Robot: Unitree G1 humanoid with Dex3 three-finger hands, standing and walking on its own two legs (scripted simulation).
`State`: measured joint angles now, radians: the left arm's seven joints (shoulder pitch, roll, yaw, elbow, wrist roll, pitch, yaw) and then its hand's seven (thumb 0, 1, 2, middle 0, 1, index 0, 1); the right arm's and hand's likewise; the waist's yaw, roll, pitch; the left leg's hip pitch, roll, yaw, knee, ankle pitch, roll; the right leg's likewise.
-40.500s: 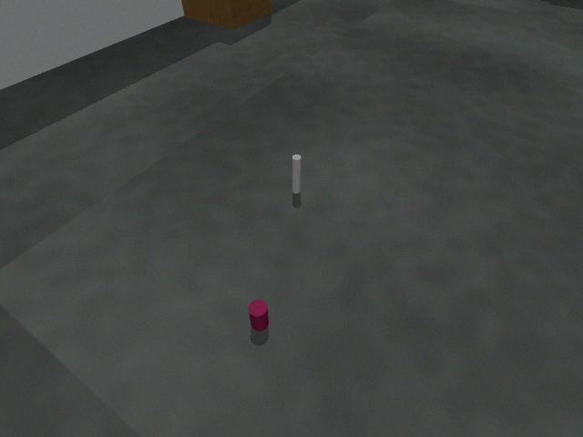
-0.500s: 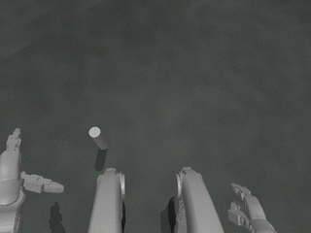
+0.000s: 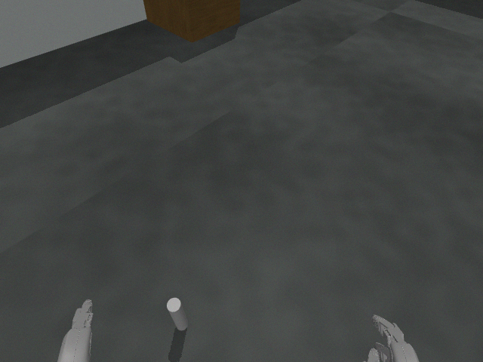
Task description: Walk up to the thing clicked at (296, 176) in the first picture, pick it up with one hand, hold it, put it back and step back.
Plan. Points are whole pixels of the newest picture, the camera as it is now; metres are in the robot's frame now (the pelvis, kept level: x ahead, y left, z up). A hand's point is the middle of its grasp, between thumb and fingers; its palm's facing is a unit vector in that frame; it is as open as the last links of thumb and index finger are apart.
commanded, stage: home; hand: left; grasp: from the side
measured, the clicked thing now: (178, 315) +0.40 +0.19 -0.59
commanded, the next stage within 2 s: stand in 1.84 s
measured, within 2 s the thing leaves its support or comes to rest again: neither
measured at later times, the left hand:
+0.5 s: hand out of the picture +0.17 +0.18 -0.03, palm faces +0.12 -0.95 -0.30, open 17.7 cm
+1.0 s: hand out of the picture +0.16 +0.18 -0.03, palm faces +0.11 -0.95 -0.29, open 17.6 cm
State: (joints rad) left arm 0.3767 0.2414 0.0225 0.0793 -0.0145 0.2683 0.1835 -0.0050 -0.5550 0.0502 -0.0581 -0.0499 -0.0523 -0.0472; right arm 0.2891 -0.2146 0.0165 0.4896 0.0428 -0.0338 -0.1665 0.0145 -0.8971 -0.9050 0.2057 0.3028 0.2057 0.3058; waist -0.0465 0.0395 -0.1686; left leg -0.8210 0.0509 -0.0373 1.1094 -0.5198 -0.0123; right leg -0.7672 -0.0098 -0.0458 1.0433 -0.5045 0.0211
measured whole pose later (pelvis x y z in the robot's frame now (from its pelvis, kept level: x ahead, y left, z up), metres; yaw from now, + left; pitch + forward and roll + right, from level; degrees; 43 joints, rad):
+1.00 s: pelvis -0.01 -0.01 +0.02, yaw +0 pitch +7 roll -2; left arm 0.46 0.20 -0.01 0.01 0.00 0.26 0.14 -0.01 -0.57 0.04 -0.05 -0.05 -0.05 -0.05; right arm 0.28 -0.21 0.03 0.51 0.01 -0.13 -0.17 0.02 -0.90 -0.90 0.21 0.30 0.21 0.31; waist -0.02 0.04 -0.10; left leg -0.63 0.05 -0.03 0.96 -0.45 -0.02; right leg -0.59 -0.01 -0.04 0.91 -0.44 0.02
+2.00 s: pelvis +0.01 -0.01 +0.02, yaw +1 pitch +7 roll -2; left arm 0.45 0.20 0.00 0.01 0.00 0.27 0.13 -0.01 -0.55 0.06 -0.06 -0.06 -0.06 -0.06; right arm 0.28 -0.21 0.02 0.52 0.01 -0.14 -0.18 0.02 -0.90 -0.90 0.21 0.30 0.21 0.30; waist -0.02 0.04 -0.10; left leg -0.62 0.05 -0.03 0.96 -0.47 -0.02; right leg -0.57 -0.01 -0.04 0.90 -0.46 0.02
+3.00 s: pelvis -0.02 +0.00 +0.08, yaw +0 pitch -5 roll +0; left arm 0.20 0.32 0.00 1.08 0.03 0.00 0.02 0.01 0.90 0.90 -0.20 -0.30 -0.20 -0.30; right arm 0.16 -0.30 -0.02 1.09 -0.03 -0.01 0.00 0.01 -0.90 -0.90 0.21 0.30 0.21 0.30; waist 0.02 0.01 0.06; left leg -0.16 0.00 0.02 0.42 -0.18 0.00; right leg -0.16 -0.05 -0.01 0.44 -0.20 0.03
